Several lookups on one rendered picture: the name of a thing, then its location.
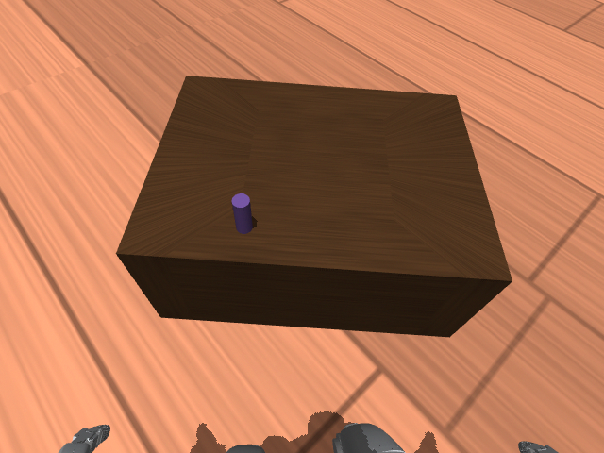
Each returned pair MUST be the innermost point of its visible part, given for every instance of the left robot hand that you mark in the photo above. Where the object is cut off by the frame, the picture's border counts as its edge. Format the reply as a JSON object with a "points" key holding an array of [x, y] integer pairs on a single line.
{"points": [[87, 440]]}

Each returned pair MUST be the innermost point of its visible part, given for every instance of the can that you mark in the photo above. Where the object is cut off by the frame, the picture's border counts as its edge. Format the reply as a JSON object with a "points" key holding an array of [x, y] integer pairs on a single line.
{"points": [[242, 213]]}

